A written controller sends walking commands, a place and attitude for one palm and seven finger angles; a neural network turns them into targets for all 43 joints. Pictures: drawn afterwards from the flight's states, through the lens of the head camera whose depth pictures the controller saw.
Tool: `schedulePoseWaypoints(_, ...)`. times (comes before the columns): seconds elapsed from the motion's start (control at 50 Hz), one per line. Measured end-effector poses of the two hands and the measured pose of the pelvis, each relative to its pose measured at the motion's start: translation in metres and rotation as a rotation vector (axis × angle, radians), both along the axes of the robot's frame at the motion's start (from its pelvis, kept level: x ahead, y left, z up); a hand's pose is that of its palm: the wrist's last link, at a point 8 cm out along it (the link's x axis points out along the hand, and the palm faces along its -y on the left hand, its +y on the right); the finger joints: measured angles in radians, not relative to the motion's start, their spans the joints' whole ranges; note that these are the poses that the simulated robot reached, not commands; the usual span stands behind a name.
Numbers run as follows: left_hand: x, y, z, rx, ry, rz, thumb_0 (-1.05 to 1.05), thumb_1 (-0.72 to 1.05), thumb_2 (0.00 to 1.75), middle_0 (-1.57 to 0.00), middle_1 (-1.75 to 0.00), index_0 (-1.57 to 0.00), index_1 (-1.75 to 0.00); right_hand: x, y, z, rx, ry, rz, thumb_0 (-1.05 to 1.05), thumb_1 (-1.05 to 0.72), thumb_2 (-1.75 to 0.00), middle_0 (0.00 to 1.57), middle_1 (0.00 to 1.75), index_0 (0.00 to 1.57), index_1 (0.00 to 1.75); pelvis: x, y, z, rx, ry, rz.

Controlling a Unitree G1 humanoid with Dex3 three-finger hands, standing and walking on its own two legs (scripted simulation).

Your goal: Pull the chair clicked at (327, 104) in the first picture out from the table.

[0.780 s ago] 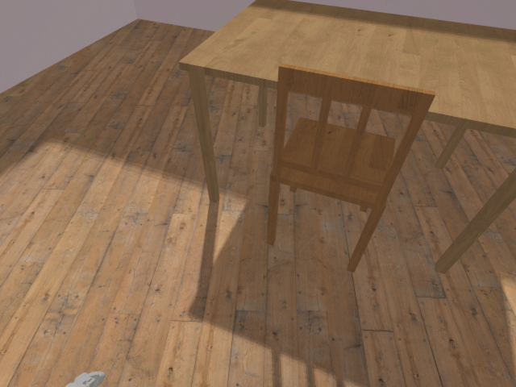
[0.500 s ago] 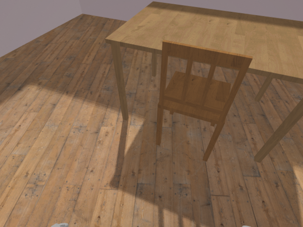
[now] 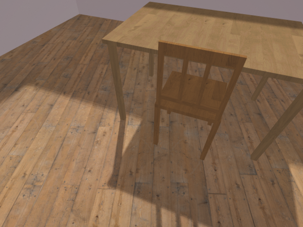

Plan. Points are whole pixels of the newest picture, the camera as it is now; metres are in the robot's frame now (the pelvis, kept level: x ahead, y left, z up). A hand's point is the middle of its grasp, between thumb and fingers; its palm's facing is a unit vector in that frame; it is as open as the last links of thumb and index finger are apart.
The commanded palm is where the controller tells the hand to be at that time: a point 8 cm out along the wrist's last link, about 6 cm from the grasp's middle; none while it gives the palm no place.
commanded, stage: stand and wait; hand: left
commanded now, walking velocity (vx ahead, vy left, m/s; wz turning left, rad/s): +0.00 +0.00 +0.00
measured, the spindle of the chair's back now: (182, 80) +0.84 -0.12 -0.11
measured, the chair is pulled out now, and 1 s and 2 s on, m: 0.00 0.00 0.00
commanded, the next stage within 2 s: look at it before walking up in 0.04 s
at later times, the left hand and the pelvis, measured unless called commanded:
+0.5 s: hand out of the picture +0.07 +0.25 -0.15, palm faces -0.03 -0.94 -0.34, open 7.4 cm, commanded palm none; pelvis +0.00 +0.00 +0.00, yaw +0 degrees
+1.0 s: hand out of the picture +0.08 +0.24 -0.16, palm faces -0.06 -0.95 -0.32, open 7.4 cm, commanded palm none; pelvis +0.00 +0.00 +0.00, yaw -4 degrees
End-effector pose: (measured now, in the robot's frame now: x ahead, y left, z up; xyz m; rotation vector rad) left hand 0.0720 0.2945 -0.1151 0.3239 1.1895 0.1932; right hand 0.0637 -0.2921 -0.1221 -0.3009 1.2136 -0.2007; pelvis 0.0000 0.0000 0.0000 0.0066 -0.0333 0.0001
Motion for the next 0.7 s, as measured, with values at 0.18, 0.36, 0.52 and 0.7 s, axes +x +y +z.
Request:
schedulePoseWaypoints(0.18,0.002,-0.001,0.001,-0.006,-0.009,-0.004,0.00,0.90,0.90,-0.20,-0.30,-0.20,-0.30,-0.001,0.003,0.000,0.005,-0.003,0.003,0.01,-0.90,-0.90,0.20,0.29,0.20,0.30,-0.002,0.001,0.001,0.000,0.003,0.000)
schedulePoseWaypoints(0.36,-0.003,-0.001,-0.001,-0.008,0.006,0.001,0.00,0.90,0.90,-0.20,-0.30,-0.20,-0.30,-0.001,0.005,0.001,0.006,0.001,0.003,0.01,-0.90,-0.90,0.20,0.29,0.20,0.30,-0.002,0.002,0.001,0.000,0.004,0.000)
schedulePoseWaypoints(0.52,-0.008,0.001,-0.003,-0.011,0.030,0.006,0.00,0.90,0.90,-0.20,-0.30,-0.20,-0.30,0.000,0.005,0.001,0.002,0.012,0.003,0.01,-0.90,-0.90,0.20,0.29,0.20,0.30,-0.001,0.003,0.002,-0.001,0.008,-0.001)
schedulePoseWaypoints(0.7,-0.008,0.002,-0.004,-0.013,0.041,0.010,0.00,0.90,0.90,-0.20,-0.30,-0.20,-0.30,0.004,0.006,0.002,0.000,0.016,0.004,0.01,-0.90,-0.90,0.20,0.29,0.20,0.30,0.003,0.004,0.002,-0.001,0.012,0.000)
